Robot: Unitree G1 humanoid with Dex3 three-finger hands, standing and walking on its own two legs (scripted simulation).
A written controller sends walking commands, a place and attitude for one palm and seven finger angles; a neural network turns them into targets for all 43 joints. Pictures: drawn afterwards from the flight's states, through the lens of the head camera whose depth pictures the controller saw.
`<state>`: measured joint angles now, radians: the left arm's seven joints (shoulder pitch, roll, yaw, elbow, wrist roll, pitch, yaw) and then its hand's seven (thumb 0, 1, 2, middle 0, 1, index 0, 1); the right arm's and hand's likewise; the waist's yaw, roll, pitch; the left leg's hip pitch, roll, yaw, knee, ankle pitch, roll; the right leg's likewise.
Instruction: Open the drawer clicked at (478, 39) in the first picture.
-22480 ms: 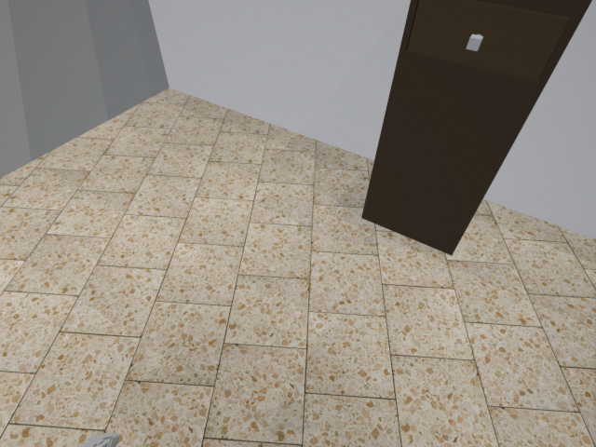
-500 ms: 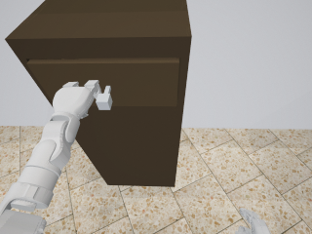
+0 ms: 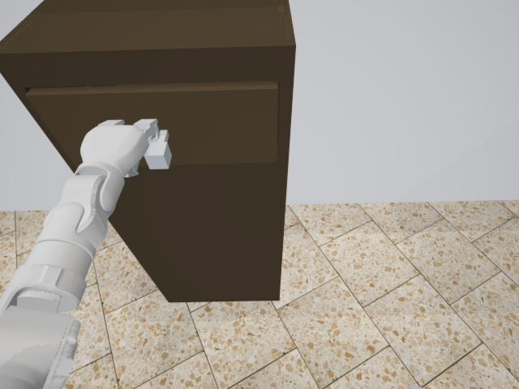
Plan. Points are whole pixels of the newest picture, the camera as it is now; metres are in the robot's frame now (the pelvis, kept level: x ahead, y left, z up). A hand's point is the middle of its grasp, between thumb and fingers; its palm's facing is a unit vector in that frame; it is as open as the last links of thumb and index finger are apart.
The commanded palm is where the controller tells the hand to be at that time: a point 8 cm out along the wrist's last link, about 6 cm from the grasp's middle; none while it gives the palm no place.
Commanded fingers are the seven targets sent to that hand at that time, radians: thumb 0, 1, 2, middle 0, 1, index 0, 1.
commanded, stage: pull the drawer open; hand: left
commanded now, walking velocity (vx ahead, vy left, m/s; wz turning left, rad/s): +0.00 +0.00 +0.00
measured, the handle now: (160, 147) +0.46 +0.19 +0.12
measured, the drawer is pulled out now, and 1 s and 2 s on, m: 0.01 0.04 0.05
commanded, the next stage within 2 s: none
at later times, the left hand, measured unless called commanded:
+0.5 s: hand (128, 183) +0.40 +0.23 +0.10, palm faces +0.02 -0.05 -1.00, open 5.5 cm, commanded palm +0.35 +0.23 +0.16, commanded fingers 0.00 0.90 0.90 -0.40 -1.35 -0.40 -1.35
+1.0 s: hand (112, 184) +0.39 +0.25 +0.10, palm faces -0.01 -0.05 -1.00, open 4.8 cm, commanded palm +0.38 +0.24 +0.16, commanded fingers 0.00 0.90 0.90 -0.40 -1.35 -0.40 -1.35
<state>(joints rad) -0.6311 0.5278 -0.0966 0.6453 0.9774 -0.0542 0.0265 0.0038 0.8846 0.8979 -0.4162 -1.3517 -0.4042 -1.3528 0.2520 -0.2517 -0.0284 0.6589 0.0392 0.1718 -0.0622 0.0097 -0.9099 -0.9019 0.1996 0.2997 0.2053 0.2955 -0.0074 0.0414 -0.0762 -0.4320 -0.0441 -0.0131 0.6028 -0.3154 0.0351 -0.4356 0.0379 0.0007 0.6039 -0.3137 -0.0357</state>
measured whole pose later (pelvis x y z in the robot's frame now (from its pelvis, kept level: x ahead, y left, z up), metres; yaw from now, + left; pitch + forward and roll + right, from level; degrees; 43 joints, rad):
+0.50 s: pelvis +0.01 +0.01 +0.00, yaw -2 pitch +7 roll +0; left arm -0.41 0.49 -0.06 0.43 0.96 0.04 0.07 0.00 0.88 0.90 -0.42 -1.35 -0.29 -1.27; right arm 0.22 -0.25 -0.03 0.63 0.05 0.15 -0.03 0.01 -0.91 -0.90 0.20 0.30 0.20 0.30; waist 0.00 0.06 -0.09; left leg -0.38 -0.04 0.02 0.56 -0.31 0.04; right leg -0.39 0.04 0.04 0.57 -0.31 -0.03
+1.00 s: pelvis +0.03 +0.01 +0.00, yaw +1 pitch +8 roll +0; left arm -0.38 0.51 -0.13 0.28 0.93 0.09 -0.02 0.01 0.88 0.90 -0.42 -1.35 -0.42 -1.34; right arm 0.12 -0.24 -0.01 0.64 0.03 0.15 -0.05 0.01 -0.91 -0.90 0.20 0.30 0.21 0.30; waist 0.07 0.06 -0.08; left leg -0.35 -0.06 -0.03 0.57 -0.34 0.04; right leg -0.34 0.02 -0.02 0.56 -0.35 -0.03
